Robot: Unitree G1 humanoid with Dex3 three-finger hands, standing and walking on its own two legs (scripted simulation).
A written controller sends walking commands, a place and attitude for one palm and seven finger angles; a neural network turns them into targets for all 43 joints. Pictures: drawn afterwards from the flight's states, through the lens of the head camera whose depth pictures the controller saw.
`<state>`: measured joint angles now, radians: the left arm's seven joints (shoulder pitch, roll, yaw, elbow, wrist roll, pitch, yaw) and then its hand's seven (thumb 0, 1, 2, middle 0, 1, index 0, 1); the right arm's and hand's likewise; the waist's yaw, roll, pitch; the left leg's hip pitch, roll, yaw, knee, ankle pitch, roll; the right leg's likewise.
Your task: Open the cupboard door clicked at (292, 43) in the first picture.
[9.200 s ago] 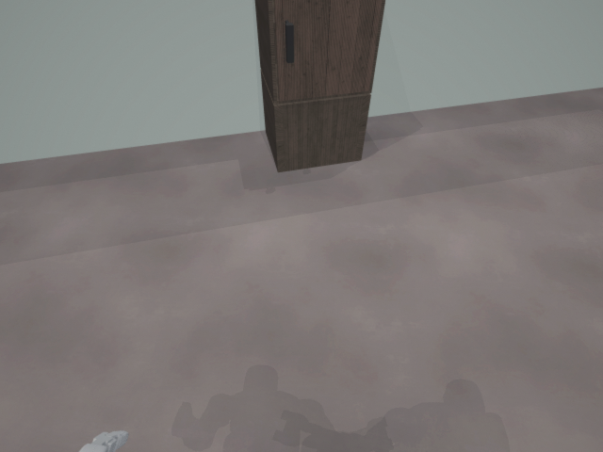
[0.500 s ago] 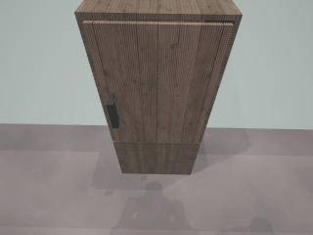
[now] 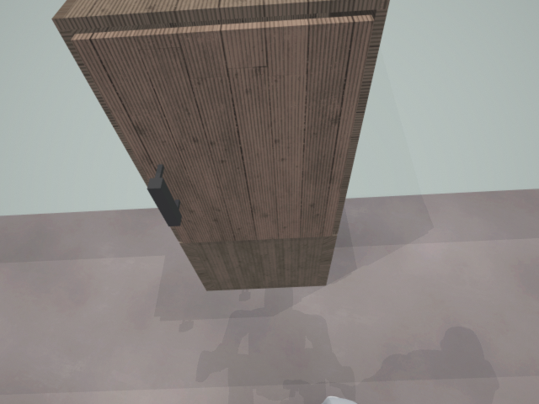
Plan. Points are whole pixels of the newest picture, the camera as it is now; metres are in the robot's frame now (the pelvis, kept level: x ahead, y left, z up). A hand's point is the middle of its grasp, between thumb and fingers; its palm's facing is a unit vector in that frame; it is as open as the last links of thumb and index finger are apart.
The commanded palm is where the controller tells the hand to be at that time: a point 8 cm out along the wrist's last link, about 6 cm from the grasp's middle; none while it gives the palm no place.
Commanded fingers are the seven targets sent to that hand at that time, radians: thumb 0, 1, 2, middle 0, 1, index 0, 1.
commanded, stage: come to a stop and stand still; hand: left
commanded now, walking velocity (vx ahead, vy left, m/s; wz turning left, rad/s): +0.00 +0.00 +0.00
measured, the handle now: (167, 195) +0.52 +0.26 -0.08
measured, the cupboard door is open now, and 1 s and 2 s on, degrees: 0 0 0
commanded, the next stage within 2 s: look again from close up in 1.54 s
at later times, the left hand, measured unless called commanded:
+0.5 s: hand out of the picture -0.04 +0.14 -0.18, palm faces +0.10 -0.98 -0.18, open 7.3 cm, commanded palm none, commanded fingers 0.00 0.90 0.90 -0.20 -0.30 -0.20 -0.30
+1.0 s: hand out of the picture -0.10 +0.10 -0.18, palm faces +0.13 -0.98 -0.15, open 7.4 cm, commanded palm none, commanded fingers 0.00 0.90 0.90 -0.20 -0.30 -0.20 -0.30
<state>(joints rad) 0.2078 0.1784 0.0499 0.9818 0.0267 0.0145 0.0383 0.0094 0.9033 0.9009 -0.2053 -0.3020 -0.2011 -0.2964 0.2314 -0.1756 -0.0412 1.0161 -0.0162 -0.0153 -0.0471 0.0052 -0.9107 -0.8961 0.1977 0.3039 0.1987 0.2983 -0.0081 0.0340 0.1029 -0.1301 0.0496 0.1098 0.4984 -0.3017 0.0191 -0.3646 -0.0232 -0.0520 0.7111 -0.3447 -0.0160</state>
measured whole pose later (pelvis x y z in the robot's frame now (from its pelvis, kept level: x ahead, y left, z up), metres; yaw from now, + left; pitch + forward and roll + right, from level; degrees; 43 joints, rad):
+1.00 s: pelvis -0.08 -0.05 +0.00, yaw +3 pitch -2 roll +2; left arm 0.33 0.12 0.02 1.10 0.02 0.01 0.02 0.02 0.92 0.90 -0.20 -0.30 -0.20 -0.30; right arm 0.45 -0.07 0.00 1.15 -0.02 0.01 -0.04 0.01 -0.91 -0.90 0.20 0.30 0.20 0.30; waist 0.02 -0.03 -0.01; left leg -0.19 0.00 0.03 0.48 -0.28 0.00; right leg -0.33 0.03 -0.12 0.43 -0.13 -0.08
